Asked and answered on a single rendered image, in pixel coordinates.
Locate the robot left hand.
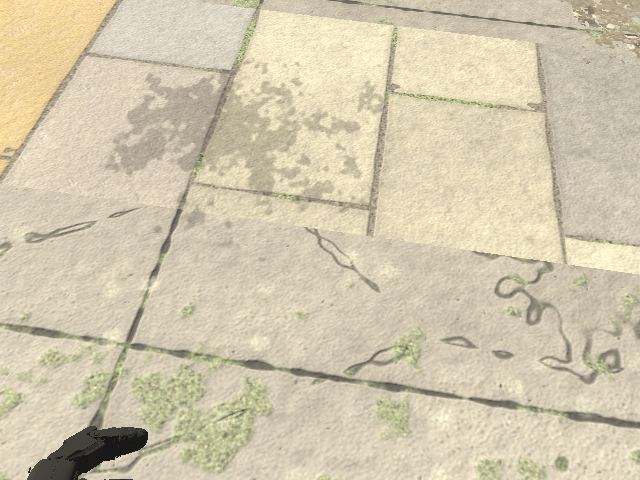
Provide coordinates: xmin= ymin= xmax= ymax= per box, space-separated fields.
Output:
xmin=27 ymin=426 xmax=148 ymax=480

